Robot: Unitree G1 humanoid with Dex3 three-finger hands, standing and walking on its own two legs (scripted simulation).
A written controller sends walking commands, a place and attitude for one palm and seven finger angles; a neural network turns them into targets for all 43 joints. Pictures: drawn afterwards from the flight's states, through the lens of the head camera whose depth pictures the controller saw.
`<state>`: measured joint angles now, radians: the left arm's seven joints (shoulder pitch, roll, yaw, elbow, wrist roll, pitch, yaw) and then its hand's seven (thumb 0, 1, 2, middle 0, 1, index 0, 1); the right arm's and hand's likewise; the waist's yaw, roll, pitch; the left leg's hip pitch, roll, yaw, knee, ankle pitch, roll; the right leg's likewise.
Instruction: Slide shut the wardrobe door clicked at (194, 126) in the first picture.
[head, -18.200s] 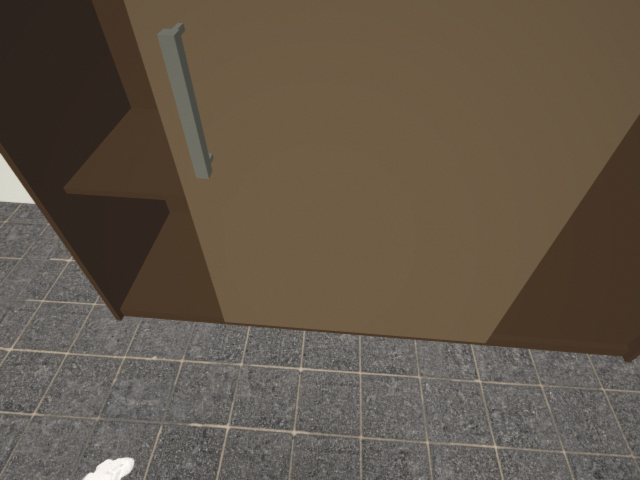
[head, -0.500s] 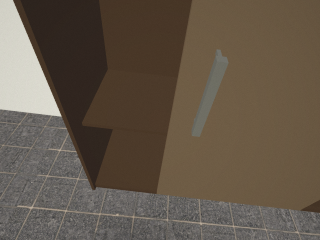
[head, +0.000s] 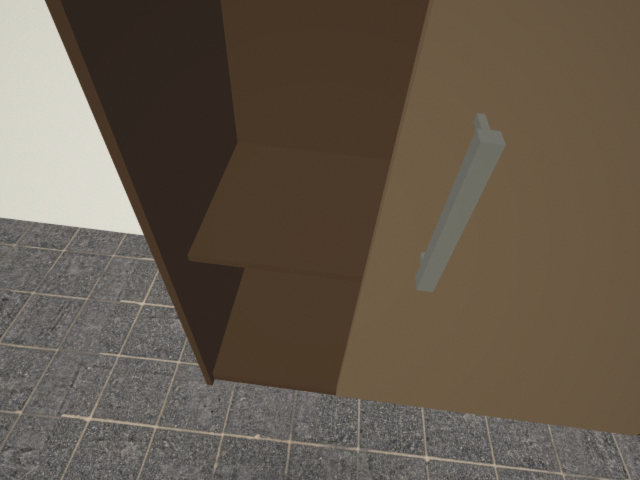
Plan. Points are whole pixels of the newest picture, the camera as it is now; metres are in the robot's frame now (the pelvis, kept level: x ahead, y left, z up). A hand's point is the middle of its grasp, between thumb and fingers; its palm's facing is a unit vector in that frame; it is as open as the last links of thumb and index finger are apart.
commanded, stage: come to a stop and stand still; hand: right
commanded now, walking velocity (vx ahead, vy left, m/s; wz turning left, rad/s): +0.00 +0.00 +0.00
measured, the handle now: (448, 213) +0.45 -0.14 +0.11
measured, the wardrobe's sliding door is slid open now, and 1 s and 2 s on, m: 0.39 0.39 0.39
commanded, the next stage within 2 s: look again from close up in 0.38 s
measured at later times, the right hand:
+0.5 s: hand out of the picture +0.01 -0.15 -0.17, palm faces +0.02 +0.98 -0.20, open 7.3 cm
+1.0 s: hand out of the picture -0.01 -0.15 -0.17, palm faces +0.04 +0.98 -0.17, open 7.4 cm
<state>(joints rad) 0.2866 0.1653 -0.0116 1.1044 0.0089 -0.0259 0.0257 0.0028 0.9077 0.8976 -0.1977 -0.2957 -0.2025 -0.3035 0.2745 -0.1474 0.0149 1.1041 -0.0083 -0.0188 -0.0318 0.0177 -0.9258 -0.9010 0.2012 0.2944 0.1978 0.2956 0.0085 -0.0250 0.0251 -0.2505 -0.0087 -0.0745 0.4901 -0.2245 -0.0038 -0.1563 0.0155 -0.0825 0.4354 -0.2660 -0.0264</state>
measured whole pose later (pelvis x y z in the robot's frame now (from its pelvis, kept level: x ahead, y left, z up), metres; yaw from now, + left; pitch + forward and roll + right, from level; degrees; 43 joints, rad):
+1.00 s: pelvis +0.01 +0.01 +0.00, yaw -1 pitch -1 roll +0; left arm 0.32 0.13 -0.02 1.14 0.01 -0.02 0.03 0.00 0.91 0.90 -0.20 -0.30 -0.20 -0.30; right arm 0.31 -0.13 0.01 1.12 -0.01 -0.02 -0.03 0.01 -0.91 -0.90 0.20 0.29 0.20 0.30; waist 0.00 0.00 0.03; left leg -0.20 -0.03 -0.05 0.44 -0.21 0.02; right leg -0.12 -0.01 -0.06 0.41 -0.26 -0.01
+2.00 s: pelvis -0.02 +0.02 -0.06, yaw -4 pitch +9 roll -1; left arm 0.18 0.29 0.08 0.54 -0.01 -0.31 -0.03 0.01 0.91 0.90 -0.20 -0.30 -0.20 -0.30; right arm 0.39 -0.16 -0.08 0.06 0.18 -0.43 0.22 0.01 -0.65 -0.78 0.22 0.47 0.22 0.47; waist 0.01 0.06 -0.14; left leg -0.71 -0.01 0.00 0.98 -0.43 0.02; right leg -0.65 0.01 -0.02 0.97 -0.47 0.00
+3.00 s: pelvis -0.02 +0.01 -0.02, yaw -7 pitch +1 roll +2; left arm 0.22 0.26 -0.08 0.61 -0.06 -0.31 0.10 0.01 0.90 0.90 -0.20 -0.30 -0.21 -0.30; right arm 0.08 -0.42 -0.37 0.08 0.37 -0.01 0.43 0.00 0.46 -0.32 0.30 1.17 0.30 1.17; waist -0.06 -0.06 -0.06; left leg -0.39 -0.01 0.06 0.67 -0.31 0.01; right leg -0.40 0.01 0.05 0.76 -0.38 -0.01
